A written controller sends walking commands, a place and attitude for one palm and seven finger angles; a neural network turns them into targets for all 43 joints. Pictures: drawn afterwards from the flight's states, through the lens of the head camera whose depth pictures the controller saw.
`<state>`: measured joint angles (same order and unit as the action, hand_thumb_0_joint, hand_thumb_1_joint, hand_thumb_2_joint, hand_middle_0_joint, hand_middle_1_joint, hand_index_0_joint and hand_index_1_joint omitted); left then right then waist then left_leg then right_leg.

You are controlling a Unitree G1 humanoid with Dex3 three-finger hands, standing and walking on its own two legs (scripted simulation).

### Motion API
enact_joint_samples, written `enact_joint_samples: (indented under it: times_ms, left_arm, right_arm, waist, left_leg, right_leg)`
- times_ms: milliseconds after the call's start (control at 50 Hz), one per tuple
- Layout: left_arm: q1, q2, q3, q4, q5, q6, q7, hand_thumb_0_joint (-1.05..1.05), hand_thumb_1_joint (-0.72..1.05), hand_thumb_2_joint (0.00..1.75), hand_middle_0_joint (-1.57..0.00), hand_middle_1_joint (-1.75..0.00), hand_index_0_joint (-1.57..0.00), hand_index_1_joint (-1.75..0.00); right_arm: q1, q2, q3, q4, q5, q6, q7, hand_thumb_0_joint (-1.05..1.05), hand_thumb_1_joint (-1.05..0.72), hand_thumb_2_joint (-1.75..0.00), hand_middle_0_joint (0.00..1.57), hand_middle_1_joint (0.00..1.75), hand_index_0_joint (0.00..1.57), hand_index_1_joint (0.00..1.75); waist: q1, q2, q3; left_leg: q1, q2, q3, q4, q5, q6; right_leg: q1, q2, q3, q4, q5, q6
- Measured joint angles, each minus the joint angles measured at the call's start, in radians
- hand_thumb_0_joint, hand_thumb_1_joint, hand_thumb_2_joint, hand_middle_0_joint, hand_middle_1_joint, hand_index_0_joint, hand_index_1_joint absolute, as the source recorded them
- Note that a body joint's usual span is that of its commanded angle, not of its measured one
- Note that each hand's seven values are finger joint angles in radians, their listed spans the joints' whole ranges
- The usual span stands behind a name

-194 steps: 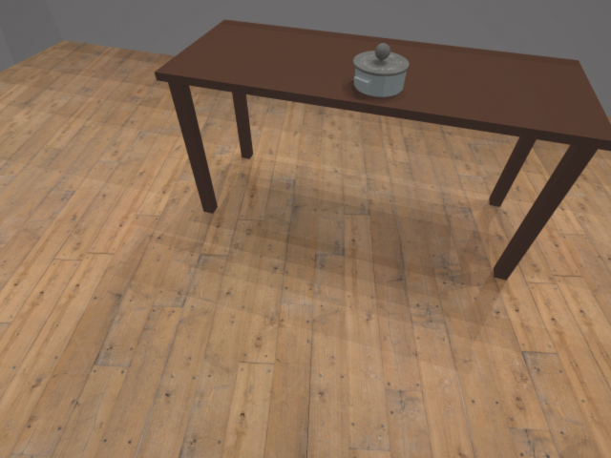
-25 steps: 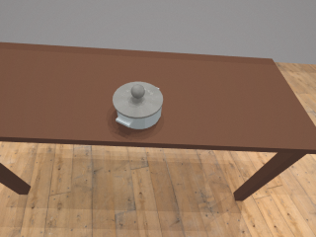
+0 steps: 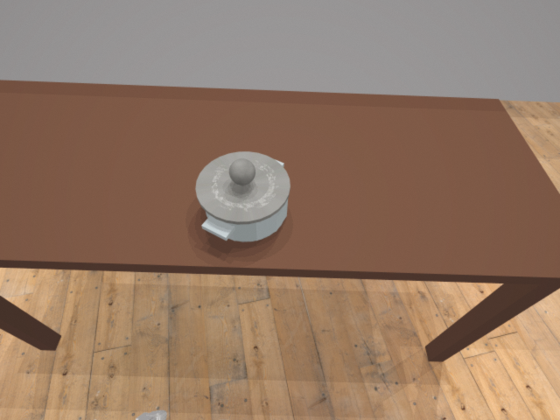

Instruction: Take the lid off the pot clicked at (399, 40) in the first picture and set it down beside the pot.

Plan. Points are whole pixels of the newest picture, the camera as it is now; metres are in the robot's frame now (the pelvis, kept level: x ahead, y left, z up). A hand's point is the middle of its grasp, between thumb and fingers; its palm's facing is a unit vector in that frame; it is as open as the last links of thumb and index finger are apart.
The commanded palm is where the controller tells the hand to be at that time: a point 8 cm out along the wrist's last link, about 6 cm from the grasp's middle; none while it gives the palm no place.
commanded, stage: come to a stop and stand still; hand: left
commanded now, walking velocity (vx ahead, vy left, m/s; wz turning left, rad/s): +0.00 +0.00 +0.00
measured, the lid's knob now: (242, 171) +0.50 +0.10 +0.03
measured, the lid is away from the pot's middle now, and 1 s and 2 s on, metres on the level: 0.00 0.00 0.00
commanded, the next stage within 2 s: look again from close up in 0.60 s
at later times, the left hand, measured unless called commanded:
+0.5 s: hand out of the picture -0.05 +0.25 -0.16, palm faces -0.02 -0.96 -0.28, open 7.4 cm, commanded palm none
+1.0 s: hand out of the picture +0.00 +0.20 -0.16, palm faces -0.04 -0.97 -0.23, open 7.3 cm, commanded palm none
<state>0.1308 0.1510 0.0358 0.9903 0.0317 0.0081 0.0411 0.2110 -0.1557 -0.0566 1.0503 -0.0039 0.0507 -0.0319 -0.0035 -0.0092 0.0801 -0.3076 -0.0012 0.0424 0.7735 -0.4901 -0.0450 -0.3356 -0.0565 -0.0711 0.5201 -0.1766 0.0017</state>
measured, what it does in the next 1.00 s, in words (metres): steps on the spot: left foot, then right foot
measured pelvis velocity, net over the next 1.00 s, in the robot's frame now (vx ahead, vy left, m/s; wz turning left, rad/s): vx -0.02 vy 0.03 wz -0.05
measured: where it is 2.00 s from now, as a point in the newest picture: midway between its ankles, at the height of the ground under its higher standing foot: outside the picture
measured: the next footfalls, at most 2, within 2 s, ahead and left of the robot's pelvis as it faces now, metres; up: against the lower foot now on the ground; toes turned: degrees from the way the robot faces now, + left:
left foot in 0.04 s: +0.02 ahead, +0.11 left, +0.00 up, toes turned +1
right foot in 0.24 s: +0.05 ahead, -0.08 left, +0.00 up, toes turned -6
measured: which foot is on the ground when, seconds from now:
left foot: up 0.00-0.02, down 0.04-1.00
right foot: down 0.00-0.06, up 0.08-0.22, down 0.24-1.00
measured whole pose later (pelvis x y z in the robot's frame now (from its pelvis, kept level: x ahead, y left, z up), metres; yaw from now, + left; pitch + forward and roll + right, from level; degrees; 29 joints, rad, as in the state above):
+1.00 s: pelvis -0.02 +0.03 +0.01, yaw -3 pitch -1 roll +1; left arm 0.31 0.14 -0.02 1.09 0.02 -0.02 0.04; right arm 0.33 -0.15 0.00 1.13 -0.02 0.00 -0.02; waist -0.01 0.04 -0.03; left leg -0.18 -0.05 0.11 0.44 -0.25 0.07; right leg -0.27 -0.03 -0.06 0.49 -0.22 -0.02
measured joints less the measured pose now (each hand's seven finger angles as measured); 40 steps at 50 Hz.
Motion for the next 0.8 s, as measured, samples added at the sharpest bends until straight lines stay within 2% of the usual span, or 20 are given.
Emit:
enact_joint_samples:
  times_ms: [20,40,60,80,120,200,260,340,460,680,800]
  left_arm:
    - [0.007,0.007,0.003,0.001,0.0,0.005,0.0,-0.01,0.91,0.9,-0.2,-0.3,-0.2,-0.3]
    - [0.016,0.018,-0.005,0.001,-0.004,0.007,0.005,-0.01,0.91,0.9,-0.2,-0.3,-0.2,-0.3]
    - [0.026,0.03,-0.011,-0.003,-0.01,0.014,0.007,0.0,0.91,0.9,-0.2,-0.3,-0.2,-0.3]
    - [0.038,0.043,-0.012,-0.005,-0.012,0.023,0.009,0.0,0.91,0.9,-0.2,-0.3,-0.2,-0.3]
    - [0.078,0.061,-0.014,-0.004,-0.014,0.036,0.005,0.0,0.91,0.9,-0.2,-0.3,-0.2,-0.3]
    - [0.155,0.071,-0.032,0.008,-0.006,0.046,-0.008,0.0,0.91,0.9,-0.2,-0.3,-0.2,-0.3]
    - [0.182,0.063,-0.04,0.011,0.0,0.035,-0.011,0.0,0.91,0.9,-0.2,-0.3,-0.2,-0.3]
    - [0.212,0.043,-0.052,0.017,-0.002,0.01,-0.009,0.0,0.91,0.9,-0.2,-0.3,-0.2,-0.3]
    - [0.251,0.024,-0.057,0.044,-0.009,-0.002,-0.006,0.0,0.9,0.9,-0.2,-0.3,-0.2,-0.3]
    - [0.228,-0.023,-0.069,0.07,-0.009,-0.019,-0.008,0.0,0.9,0.9,-0.2,-0.3,-0.2,-0.3]
    - [0.2,-0.021,-0.064,0.087,-0.01,-0.024,-0.001,0.01,0.92,0.9,-0.2,-0.3,-0.2,-0.3]
  right_arm:
    - [-0.001,-0.002,0.0,-0.007,-0.001,-0.004,0.001,0.0,-0.91,-0.89,0.2,0.3,0.2,0.3]
    - [0.002,-0.008,0.006,-0.021,-0.007,-0.01,0.004,0.0,-0.9,-0.89,0.2,0.3,0.2,0.3]
    - [0.007,-0.011,0.006,-0.032,-0.013,-0.02,0.007,0.0,-0.9,-0.89,0.2,0.3,0.2,0.3]
    - [0.009,-0.009,0.005,-0.04,-0.017,-0.026,0.009,0.0,-0.9,-0.89,0.2,0.3,0.2,0.3]
    - [0.016,-0.011,0.008,-0.055,-0.02,-0.026,0.014,0.0,-0.9,-0.89,0.2,0.3,0.2,0.3]
    - [0.014,-0.041,0.017,-0.078,-0.016,-0.02,0.023,0.0,-0.9,-0.89,0.2,0.3,0.2,0.3]
    - [-0.014,-0.063,0.025,-0.095,-0.013,-0.019,0.025,0.01,-0.9,-0.89,0.2,0.3,0.2,0.3]
    - [-0.039,-0.072,0.032,-0.108,-0.01,-0.023,0.026,0.01,-0.9,-0.89,0.2,0.3,0.2,0.3]
    - [-0.02,-0.047,0.038,-0.092,-0.01,-0.035,0.026,0.0,-0.91,-0.89,0.2,0.3,0.2,0.3]
    - [0.043,-0.05,0.045,-0.011,-0.014,-0.041,0.024,0.0,-0.92,-0.89,0.2,0.3,0.2,0.3]
    - [0.085,-0.028,0.052,0.034,-0.014,-0.05,0.02,0.0,-0.91,-0.89,0.2,0.3,0.2,0.3]
  waist:
    - [0.001,-0.007,-0.003]
    - [-0.002,-0.009,-0.004]
    - [-0.006,-0.015,-0.006]
    - [-0.001,-0.032,-0.007]
    - [0.013,-0.05,-0.028]
    - [0.025,-0.03,-0.096]
    - [0.037,0.001,-0.099]
    - [0.033,0.059,-0.075]
    - [0.03,0.078,-0.077]
    - [0.011,0.06,-0.1]
    - [-0.001,0.046,-0.105]
  left_leg:
    - [0.016,0.0,0.003,-0.054,0.044,0.002]
    - [0.046,-0.001,-0.006,-0.141,0.145,0.01]
    - [0.058,-0.008,-0.002,-0.168,0.173,0.044]
    - [0.062,-0.022,0.012,-0.156,0.166,0.072]
    - [0.084,-0.038,0.05,-0.154,0.144,0.104]
    - [0.096,-0.06,0.102,-0.187,0.148,0.127]
    - [0.075,-0.073,0.122,-0.204,0.168,0.139]
    - [0.065,-0.069,0.1,-0.25,0.212,0.145]
    - [0.083,-0.074,0.082,-0.302,0.245,0.148]
    - [0.1,-0.071,0.074,-0.329,0.252,0.138]
    - [0.114,-0.063,0.07,-0.336,0.248,0.128]
  right_leg:
    - [-0.006,-0.003,0.004,0.004,0.004,0.008]
    - [-0.017,-0.005,0.006,0.026,0.0,0.013]
    - [-0.032,-0.012,0.009,0.063,-0.016,0.013]
    - [-0.044,-0.02,0.028,0.107,-0.066,0.008]
    - [-0.049,-0.018,0.059,0.158,-0.154,-0.007]
    - [-0.03,-0.007,0.064,0.196,-0.153,-0.012]
    - [-0.017,0.0,0.073,0.155,-0.116,-0.002]
    - [-0.001,0.003,0.048,0.07,-0.063,0.003]
    - [0.027,0.0,0.031,0.009,-0.031,0.005]
    - [0.043,0.005,0.024,-0.013,-0.03,0.003]
    - [0.056,0.014,0.02,-0.018,-0.036,-0.005]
